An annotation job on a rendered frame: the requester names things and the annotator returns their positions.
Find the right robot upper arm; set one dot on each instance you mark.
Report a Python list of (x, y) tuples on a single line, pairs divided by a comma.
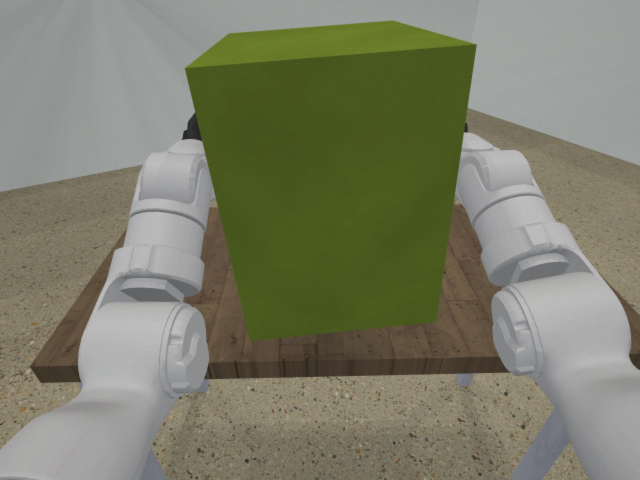
[(567, 333)]

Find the left robot upper arm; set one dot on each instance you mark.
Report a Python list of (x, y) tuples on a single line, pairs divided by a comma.
[(137, 359)]

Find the robot right forearm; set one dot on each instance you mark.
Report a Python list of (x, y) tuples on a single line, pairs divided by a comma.
[(520, 238)]

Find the robot left hand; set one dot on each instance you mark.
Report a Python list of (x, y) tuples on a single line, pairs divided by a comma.
[(192, 131)]

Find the robot left forearm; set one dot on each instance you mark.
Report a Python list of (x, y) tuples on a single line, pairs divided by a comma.
[(160, 259)]

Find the table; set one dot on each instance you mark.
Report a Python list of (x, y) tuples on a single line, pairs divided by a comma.
[(460, 341)]

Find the carton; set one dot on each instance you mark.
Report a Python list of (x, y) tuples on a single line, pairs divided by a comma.
[(334, 154)]

